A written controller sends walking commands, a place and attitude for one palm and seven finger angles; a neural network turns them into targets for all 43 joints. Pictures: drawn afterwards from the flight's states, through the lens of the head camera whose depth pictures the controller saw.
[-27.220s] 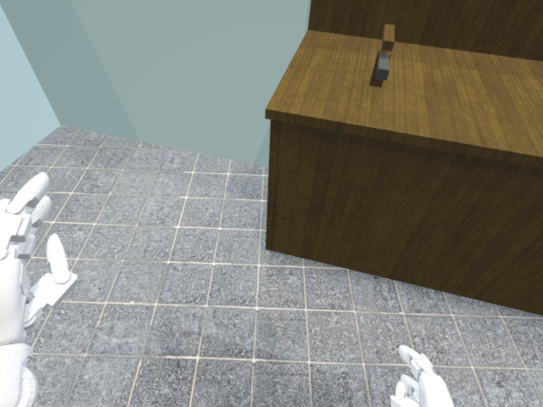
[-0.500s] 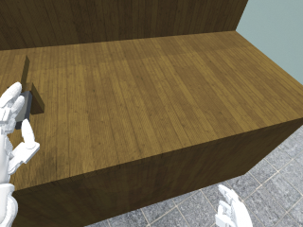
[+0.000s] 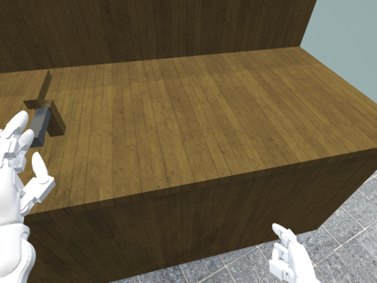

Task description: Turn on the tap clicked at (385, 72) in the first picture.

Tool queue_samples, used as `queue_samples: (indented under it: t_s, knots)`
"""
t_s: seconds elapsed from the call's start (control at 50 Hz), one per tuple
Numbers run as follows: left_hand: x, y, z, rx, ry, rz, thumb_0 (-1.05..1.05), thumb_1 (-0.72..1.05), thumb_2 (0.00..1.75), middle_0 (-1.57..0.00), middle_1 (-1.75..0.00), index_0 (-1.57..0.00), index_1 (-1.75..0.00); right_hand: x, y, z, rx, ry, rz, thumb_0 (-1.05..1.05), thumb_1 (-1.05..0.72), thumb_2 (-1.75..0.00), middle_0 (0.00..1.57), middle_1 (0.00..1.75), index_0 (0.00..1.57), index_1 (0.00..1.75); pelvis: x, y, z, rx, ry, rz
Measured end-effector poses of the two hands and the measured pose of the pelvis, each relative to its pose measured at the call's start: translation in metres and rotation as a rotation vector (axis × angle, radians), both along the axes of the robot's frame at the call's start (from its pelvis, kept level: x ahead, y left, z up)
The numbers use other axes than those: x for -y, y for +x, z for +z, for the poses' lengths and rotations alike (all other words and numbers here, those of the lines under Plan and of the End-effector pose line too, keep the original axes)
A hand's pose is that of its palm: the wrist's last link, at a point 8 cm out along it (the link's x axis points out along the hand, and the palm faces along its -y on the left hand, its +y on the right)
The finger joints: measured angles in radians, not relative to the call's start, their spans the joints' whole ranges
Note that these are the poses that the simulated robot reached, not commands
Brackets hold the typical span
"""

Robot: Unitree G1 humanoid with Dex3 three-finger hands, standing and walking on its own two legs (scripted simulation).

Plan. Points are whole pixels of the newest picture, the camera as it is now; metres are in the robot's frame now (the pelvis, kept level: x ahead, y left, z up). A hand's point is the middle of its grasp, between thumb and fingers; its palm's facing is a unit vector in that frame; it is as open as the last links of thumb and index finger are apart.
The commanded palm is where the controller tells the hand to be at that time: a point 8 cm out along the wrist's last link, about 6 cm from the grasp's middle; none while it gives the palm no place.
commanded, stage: turn the palm inward beside the body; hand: left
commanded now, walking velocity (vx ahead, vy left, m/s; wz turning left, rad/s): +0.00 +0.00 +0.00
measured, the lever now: (34, 139) +0.34 +0.40 +0.11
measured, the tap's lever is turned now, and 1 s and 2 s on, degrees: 0 0 0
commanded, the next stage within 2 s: reach beside the lever's end, fingers flat in 1.78 s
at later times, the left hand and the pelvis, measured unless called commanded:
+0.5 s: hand (65, 170) +0.23 +0.25 +0.17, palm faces +0.52 -0.82 -0.26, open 7.4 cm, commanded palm +0.18 +0.28 +0.18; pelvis +0.04 -0.02 +0.00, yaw +2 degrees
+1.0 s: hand (57, 178) +0.22 +0.26 +0.16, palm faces +0.49 -0.86 -0.15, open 7.4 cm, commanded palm +0.17 +0.29 +0.18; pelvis +0.04 +0.02 +0.00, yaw +2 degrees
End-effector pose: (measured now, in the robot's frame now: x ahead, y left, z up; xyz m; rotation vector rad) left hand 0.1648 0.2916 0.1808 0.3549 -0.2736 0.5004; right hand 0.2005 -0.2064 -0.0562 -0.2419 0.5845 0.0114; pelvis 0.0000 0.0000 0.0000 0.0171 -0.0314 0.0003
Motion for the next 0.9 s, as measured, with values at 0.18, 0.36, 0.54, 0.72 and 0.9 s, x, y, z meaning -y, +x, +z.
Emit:
queue_samples:
  t_s: [0.18,0.36,0.54,0.72,0.9]
  knots:
    - [0.007,0.020,0.009,-0.103,-0.033,0.006,0.01,0.89,0.90,-0.20,-0.30,-0.20,-0.30,0.023,0.008,-0.021,-0.048,0.004,-0.017,0.02,-0.90,-0.90,0.20,0.30,0.20,0.30,0.023,0.001,-0.001,0.016,-0.016,0.044]
    - [0.028,0.030,0.002,-0.080,-0.060,-0.025,0.02,0.89,0.90,-0.21,-0.30,-0.21,-0.30,0.045,0.012,-0.024,-0.049,0.015,-0.120,0.02,-0.90,-0.90,0.20,0.30,0.20,0.30,0.026,0.021,-0.003,-0.036,-0.015,0.017]
    - [0.007,0.026,-0.007,-0.130,-0.087,0.037,0.02,0.89,0.90,-0.21,-0.30,-0.21,-0.30,0.038,0.026,-0.025,-0.060,-0.024,-0.098,0.02,-0.90,-0.90,0.20,0.30,0.20,0.30,0.012,0.047,-0.001,-0.057,-0.018,0.032]
    - [0.013,0.034,-0.006,-0.096,-0.123,-0.044,0.02,0.89,0.90,-0.21,-0.30,-0.21,-0.30,0.003,0.047,-0.011,0.033,0.014,-0.054,0.02,-0.90,-0.90,0.20,0.30,0.20,0.30,-0.003,0.055,0.001,-0.060,-0.019,0.031]
    - [-0.001,0.021,-0.008,-0.123,-0.183,0.008,0.02,0.89,0.90,-0.21,-0.30,-0.21,-0.30,-0.023,0.055,-0.002,0.059,0.037,-0.017,0.02,-0.90,-0.90,0.20,0.30,0.20,0.30,-0.013,0.050,0.003,-0.037,-0.025,0.034]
